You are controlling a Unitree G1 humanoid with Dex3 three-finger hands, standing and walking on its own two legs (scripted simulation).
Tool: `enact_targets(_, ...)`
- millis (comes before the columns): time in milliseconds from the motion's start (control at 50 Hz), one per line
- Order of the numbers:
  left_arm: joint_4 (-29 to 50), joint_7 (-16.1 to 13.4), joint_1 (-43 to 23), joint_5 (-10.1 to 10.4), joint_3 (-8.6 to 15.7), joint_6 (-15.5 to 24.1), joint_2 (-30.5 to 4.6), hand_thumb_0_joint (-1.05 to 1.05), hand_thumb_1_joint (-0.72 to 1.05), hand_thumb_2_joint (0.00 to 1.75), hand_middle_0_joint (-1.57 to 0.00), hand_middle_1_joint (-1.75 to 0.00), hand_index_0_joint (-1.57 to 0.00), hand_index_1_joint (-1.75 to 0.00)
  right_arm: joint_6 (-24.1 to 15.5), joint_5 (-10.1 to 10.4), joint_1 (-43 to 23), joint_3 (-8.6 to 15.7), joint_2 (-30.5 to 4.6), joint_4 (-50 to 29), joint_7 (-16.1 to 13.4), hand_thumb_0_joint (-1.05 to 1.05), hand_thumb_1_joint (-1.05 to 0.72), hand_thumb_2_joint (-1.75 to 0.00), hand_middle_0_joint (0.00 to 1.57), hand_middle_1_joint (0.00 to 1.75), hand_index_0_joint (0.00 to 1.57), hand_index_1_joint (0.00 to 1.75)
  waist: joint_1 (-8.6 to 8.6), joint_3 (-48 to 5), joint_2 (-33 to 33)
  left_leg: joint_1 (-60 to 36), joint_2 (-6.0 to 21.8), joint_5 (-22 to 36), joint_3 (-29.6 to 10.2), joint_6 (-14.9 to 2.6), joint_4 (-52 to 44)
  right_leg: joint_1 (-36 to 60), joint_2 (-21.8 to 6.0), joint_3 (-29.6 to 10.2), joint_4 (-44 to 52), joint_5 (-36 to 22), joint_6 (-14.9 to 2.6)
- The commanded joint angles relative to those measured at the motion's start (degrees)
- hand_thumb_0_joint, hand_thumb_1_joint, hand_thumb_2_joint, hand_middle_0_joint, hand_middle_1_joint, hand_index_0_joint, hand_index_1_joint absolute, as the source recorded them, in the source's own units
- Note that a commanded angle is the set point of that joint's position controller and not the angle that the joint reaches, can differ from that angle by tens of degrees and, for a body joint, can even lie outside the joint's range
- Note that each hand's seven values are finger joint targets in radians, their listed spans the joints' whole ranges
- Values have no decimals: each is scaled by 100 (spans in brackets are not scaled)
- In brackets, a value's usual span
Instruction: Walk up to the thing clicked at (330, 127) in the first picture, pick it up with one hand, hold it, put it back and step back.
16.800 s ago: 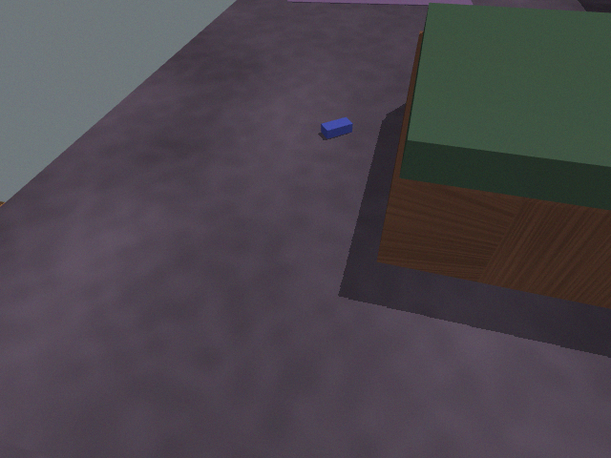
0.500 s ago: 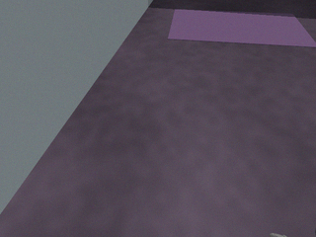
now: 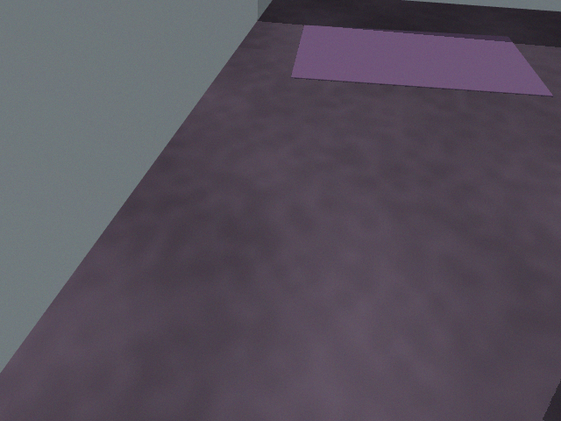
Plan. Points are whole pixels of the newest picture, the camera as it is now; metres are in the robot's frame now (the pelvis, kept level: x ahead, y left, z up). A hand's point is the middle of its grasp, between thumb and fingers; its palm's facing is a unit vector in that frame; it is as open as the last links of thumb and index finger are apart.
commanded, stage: stand
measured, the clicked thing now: out of the picture +0.11 -0.50 -0.75
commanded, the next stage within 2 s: none
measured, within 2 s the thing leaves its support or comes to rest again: neither
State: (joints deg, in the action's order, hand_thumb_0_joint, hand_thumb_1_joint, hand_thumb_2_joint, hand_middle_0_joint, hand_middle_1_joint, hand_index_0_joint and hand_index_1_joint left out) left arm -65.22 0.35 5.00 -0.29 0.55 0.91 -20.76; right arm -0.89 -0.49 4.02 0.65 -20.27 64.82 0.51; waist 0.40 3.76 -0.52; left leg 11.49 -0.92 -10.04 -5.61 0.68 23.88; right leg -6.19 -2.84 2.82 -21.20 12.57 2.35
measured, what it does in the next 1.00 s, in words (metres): stands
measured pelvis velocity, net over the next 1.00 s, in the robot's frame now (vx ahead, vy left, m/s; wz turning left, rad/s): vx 0.00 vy -0.02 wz -0.02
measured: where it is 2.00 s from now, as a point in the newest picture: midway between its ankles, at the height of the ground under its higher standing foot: outside the picture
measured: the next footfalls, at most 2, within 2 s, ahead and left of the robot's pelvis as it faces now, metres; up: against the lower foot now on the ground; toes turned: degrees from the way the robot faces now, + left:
none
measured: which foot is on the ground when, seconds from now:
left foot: down 0.00-1.00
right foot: down 0.00-1.00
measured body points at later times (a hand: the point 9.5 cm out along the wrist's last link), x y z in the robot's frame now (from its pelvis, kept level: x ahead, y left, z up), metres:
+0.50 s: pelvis +0.00 -0.01 +0.00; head +0.01 -0.01 +0.45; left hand +0.08 +0.29 -0.13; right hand +0.08 -0.31 -0.13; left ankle +0.03 +0.13 -0.74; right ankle -0.01 -0.14 -0.74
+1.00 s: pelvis +0.00 -0.02 +0.00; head +0.01 -0.01 +0.45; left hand +0.09 +0.29 -0.13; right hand +0.08 -0.32 -0.13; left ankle +0.03 +0.13 -0.74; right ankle -0.01 -0.14 -0.74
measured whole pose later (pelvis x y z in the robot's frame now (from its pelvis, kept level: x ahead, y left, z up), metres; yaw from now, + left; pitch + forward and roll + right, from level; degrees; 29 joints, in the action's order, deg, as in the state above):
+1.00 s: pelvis +0.00 -0.02 +0.00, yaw -1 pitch -3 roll +0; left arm -65.1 0.5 5.9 -0.6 0.7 0.4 -20.3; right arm -0.4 -0.5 5.1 0.0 -19.9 66.0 0.5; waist 0.1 2.9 0.1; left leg 8.8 0.8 -8.4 -4.9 2.0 19.6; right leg -4.8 -1.4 2.0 -18.6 11.4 1.1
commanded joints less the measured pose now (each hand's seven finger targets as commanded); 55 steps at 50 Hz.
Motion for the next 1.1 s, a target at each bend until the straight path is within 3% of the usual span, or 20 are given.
enact_targets(0, 328, -96, -223, 15, 217, 135, -1197, 0, 90, 90, -20, -30, -20, -30, -91, 30, -354, 211, -1177, -367, -78, 0, -90, -90, 20, 30, 20, 30, 5, -759, 144, -276, 639, 1533, -396, -166, -324, 280, -550, -461, 360, -946, -272)
enact_targets(100, 269, -90, -228, 1, 226, 87, -1172, 0, 90, 90, -20, -30, -20, -30, -52, 22, -391, 208, -1218, -333, -80, 0, -90, -90, 20, 30, 20, 30, -2, -506, 186, -175, 643, 833, -401, -140, -566, 133, -510, -497, 514, -349, -264)
enact_targets(140, 248, -82, -233, -15, 224, 75, -1184, 0, 90, 90, -20, -30, -20, -30, -37, 15, -385, 205, -1189, -308, -67, 0, -90, -90, 20, 30, 20, 30, -13, -283, 94, -73, 606, 253, -431, -110, -710, -47, -489, -526, 593, 95, -289)
enact_targets(160, 261, -82, -238, -18, 228, 85, -1193, 0, 90, 90, -20, -30, -20, -30, -44, 8, -397, 220, -1207, -327, -63, 0, -90, -90, 20, 30, 20, 30, -16, -410, 61, -198, 625, 446, -394, -122, -635, -21, -526, -553, 603, -24, -303)
enact_targets(200, 268, -77, -261, -7, 232, 81, -1193, 0, 90, 90, -20, -30, -20, -30, -40, 1, -328, 218, -1222, -292, -53, 0, -90, -90, 20, 30, 20, 30, -19, -301, 56, -42, 603, 179, -410, -102, -731, -29, -502, -556, 625, 183, -293)
enact_targets(320, 301, -69, -228, 20, 254, 113, -1213, 0, 90, 90, -20, -30, -20, -30, -90, -3, -313, 211, -1189, -290, -66, 0, -90, -90, 20, 30, 20, 30, 0, -719, 70, -395, 681, 1252, -324, -122, -552, 226, -547, -569, 505, -731, -308)
enact_targets(360, 302, -71, -195, 10, 253, 107, -1204, 0, 90, 90, -20, -30, -20, -30, -100, 8, -324, 194, -1156, -281, -73, 0, -90, -90, 20, 30, 20, 30, 3, -722, 46, -451, 690, 1306, -312, -119, -544, 208, -532, -545, 495, -829, -296)
enact_targets(520, 301, -68, -203, -10, 242, 82, -1187, 0, 90, 90, -20, -30, -20, -30, -36, 5, -217, 170, -1154, -237, -58, 0, -90, -90, 20, 30, 20, 30, -34, -317, -39, -188, 627, 418, -315, -94, -712, -53, -494, -594, 726, 55, -281)
enact_targets(600, 316, -79, -187, -15, 246, 87, -1216, 0, 90, 90, -20, -30, -20, -30, -45, 8, -210, 174, -1127, -252, -60, 0, -90, -90, 20, 30, 20, 30, -39, -471, 12, -294, 669, 786, -313, -90, -678, 30, -507, -575, 656, -266, -300)
enact_targets(640, 327, -68, -171, -5, 240, 94, -1200, 0, 90, 90, -20, -30, -20, -30, -55, 3, -208, 172, -1165, -232, -57, 0, -90, -90, 20, 30, 20, 30, -20, -451, 81, -278, 662, 684, -312, -99, -674, 70, -506, -605, 672, -232, -294)
enact_targets(760, 368, -81, -120, -2, 252, 93, -1215, 0, 90, 90, -20, -30, -20, -30, -73, 10, -197, 155, -1164, -253, -87, 0, -90, -90, 20, 30, 20, 30, -3, -702, 122, -465, 707, 1362, -248, -100, -566, 248, -521, -555, 520, -1027, -289)
enact_targets(900, 350, -64, -137, -12, 231, 57, -1178, 0, 90, 90, -20, -30, -20, -30, -44, 15, -133, 138, -1199, -227, -83, 0, -90, -90, 20, 30, 20, 30, -45, -368, 89, -277, 677, 589, -284, -89, -734, 7, -471, -569, 687, -163, -295)
enact_targets(1000, 372, -57, -108, -20, 228, 69, -1167, 0, 90, 90, -20, -30, -20, -30, -57, 9, -135, 139, -1235, -243, -80, 0, -90, -90, 20, 30, 20, 30, -23, -427, 145, -299, 694, 558, -306, -117, -745, 43, -480, -579, 668, -165, -300)
enact_targets(1040, 405, -58, -103, -8, 239, 74, -1213, 0, 90, 90, -20, -30, -20, -30, -76, 8, -142, 137, -1209, -268, -85, 0, -90, -90, 20, 30, 20, 30, -13, -575, 103, -453, 716, 1035, -273, -97, -674, 96, -492, -559, 583, -528, -311)
enact_targets(1080, 391, -61, -118, -9, 231, 72, -1196, 0, 90, 90, -20, -30, -20, -30, -72, 3, -137, 130, -1214, -265, -89, 0, -90, -90, 20, 30, 20, 30, -20, -515, 87, -359, 714, 926, -279, -119, -674, 108, -488, -558, 607, -455, -303)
